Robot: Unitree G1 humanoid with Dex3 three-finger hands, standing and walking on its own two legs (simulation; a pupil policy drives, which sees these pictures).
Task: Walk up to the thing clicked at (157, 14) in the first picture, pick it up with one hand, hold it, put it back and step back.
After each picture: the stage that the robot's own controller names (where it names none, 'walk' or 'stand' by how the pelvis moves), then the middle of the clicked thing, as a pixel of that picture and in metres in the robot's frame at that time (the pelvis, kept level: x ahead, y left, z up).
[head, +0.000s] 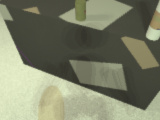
stand; out of the picture +0.72 -0.36 +0.05
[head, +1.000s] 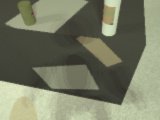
rise first; (111, 9) +0.68 -0.09 +0.09
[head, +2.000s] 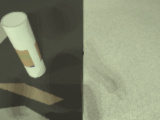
stand; (27, 49) +0.42 +0.23 +0.09
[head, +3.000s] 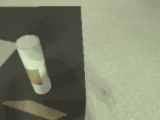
stand; (36, 68) +0.40 +0.20 +0.05
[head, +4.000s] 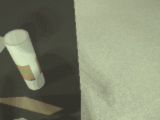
stand; (28, 63) +0.40 +0.22 +0.05
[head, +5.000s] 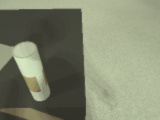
stand; (34, 75) +0.37 +0.20 +0.05
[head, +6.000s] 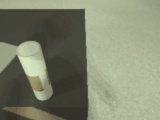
stand; (37, 74) +0.37 +0.19 +0.05
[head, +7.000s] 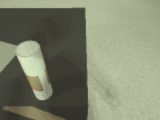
rise first; (37, 74) +0.37 +0.19 +0.05
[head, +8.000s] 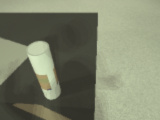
rise first; (46, 73) +0.38 +0.18 +0.05
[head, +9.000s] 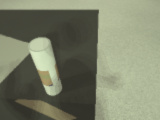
go down; (47, 69) +0.39 +0.18 +0.05
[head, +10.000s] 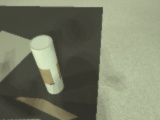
go down; (49, 68) +0.39 +0.18 +0.05
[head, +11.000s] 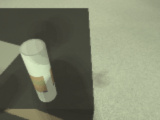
go down; (41, 74) +0.37 +0.16 +0.07
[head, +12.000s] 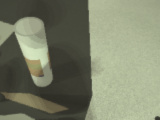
close in; (37, 57) +0.39 +0.16 +0.09
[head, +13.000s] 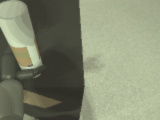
close; (24, 46) +0.41 +0.18 +0.12
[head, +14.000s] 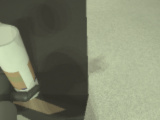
lift; (18, 69) +0.34 +0.20 +0.11
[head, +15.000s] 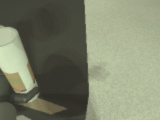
lift; (18, 70) +0.34 +0.20 +0.11
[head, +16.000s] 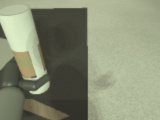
lift; (28, 54) +0.34 +0.17 +0.20
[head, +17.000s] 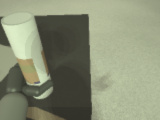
hold; (32, 60) +0.32 +0.16 +0.19
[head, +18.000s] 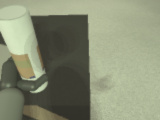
crouch; (26, 55) +0.33 +0.17 +0.21
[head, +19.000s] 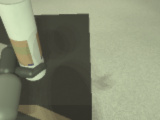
crouch; (26, 42) +0.35 +0.17 +0.23
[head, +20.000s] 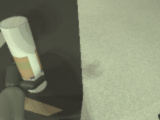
lower; (27, 58) +0.40 +0.18 +0.10
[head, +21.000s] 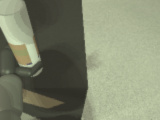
lower; (23, 44) +0.42 +0.18 +0.12
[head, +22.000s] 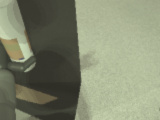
lower; (15, 38) +0.44 +0.19 +0.13
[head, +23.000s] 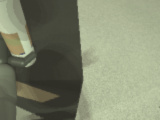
lower; (15, 33) +0.45 +0.19 +0.13
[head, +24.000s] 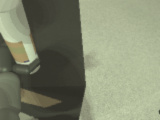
loosen; (20, 41) +0.43 +0.18 +0.13
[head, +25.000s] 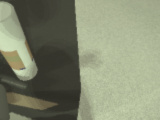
withdraw; (15, 49) +0.40 +0.19 +0.12
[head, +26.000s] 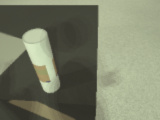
sink last; (44, 64) +0.39 +0.18 +0.09
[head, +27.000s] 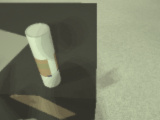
stand; (46, 59) +0.41 +0.17 +0.09
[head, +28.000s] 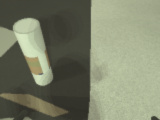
stand; (36, 56) +0.40 +0.18 +0.10
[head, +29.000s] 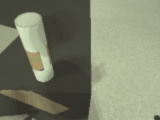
stand; (38, 52) +0.41 +0.18 +0.11
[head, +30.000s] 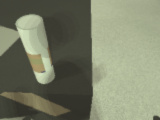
stand; (39, 54) +0.41 +0.17 +0.11
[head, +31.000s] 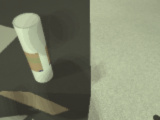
stand; (36, 53) +0.41 +0.18 +0.11
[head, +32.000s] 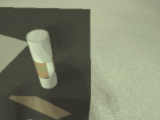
stand; (44, 62) +0.43 +0.18 +0.06
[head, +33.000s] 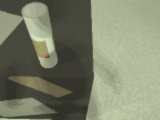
walk; (43, 40) +0.46 +0.16 +0.07
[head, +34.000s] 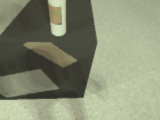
walk; (57, 8) +0.64 +0.13 +0.06
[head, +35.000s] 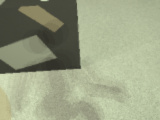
walk; out of the picture +0.93 +0.28 +0.08
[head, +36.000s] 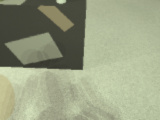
stand; out of the picture +1.10 +0.19 +0.07
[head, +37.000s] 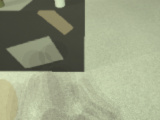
stand; out of the picture +1.09 +0.19 +0.05
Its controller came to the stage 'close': yes
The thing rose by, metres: 0.19
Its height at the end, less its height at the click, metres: +0.00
